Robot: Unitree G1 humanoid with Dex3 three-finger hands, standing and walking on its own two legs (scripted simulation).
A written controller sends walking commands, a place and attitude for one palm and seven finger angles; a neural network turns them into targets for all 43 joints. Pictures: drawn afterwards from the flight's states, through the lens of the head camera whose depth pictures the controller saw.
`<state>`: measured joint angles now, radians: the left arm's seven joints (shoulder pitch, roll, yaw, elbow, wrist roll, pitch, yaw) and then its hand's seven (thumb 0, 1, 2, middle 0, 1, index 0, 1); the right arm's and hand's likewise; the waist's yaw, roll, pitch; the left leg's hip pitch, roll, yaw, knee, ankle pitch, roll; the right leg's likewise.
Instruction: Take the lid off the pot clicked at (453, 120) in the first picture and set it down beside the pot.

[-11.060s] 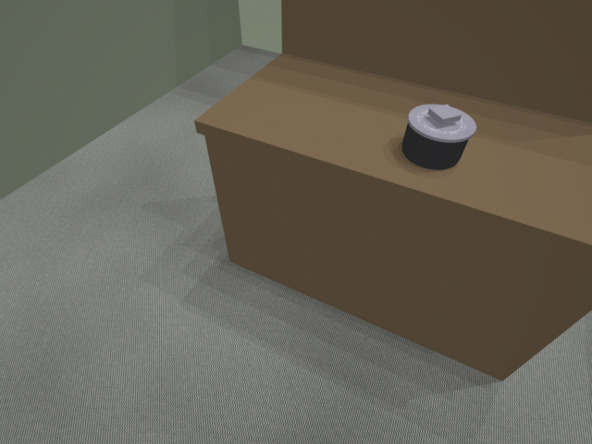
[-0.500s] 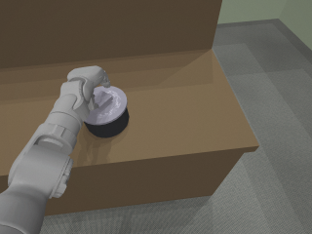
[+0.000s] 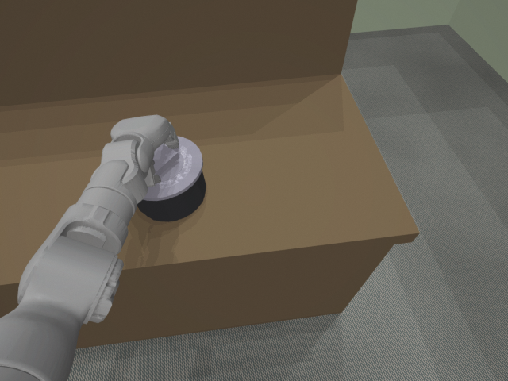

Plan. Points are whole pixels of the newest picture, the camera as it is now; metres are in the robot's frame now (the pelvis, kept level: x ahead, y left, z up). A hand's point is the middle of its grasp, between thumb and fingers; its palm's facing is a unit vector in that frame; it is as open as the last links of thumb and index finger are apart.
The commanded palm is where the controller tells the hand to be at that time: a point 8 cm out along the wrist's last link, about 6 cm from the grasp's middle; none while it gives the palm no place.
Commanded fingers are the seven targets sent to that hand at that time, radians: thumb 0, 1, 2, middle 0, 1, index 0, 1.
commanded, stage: lower the open fingers around the knob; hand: left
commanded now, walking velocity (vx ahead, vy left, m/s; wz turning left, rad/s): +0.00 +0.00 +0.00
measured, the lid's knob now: (158, 158) +0.50 +0.16 +0.04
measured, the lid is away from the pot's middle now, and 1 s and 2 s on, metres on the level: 0.00 0.00 0.01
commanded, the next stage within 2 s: close the fingers and squeeze the knob in 0.06 s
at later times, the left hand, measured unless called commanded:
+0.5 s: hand (151, 163) +0.47 +0.16 +0.07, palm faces -0.35 -0.07 -0.93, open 9.8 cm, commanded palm +0.46 +0.16 +0.13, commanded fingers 0.00 0.03 1.02 -0.56 -0.89 -0.56 -0.89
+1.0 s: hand (152, 164) +0.46 +0.16 +0.07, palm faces -0.36 -0.07 -0.93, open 9.2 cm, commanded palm +0.47 +0.16 +0.13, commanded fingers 0.00 0.21 0.98 -0.63 -0.97 -0.62 -0.96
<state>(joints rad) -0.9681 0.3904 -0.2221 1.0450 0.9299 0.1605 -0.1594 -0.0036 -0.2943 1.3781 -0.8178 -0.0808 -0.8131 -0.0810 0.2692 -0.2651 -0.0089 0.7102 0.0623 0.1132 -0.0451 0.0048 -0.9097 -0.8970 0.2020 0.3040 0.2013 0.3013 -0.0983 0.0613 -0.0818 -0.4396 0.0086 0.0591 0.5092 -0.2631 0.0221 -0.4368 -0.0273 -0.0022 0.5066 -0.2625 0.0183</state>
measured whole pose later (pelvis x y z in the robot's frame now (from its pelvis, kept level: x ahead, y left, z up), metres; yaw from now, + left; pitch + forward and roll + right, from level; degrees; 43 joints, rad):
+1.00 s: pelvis +0.00 +0.00 +0.00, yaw +0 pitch +10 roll +0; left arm -0.94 0.38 -0.23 1.02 0.92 0.17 -0.16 0.00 0.05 0.92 -0.55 -0.92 -0.54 -0.92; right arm 0.26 -0.27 -0.01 0.71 0.06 0.12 -0.05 0.01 -0.91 -0.90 0.20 0.30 0.20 0.30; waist -0.09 0.06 -0.09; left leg -0.42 0.01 0.06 0.50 -0.26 0.02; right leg -0.42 -0.02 0.00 0.50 -0.26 0.01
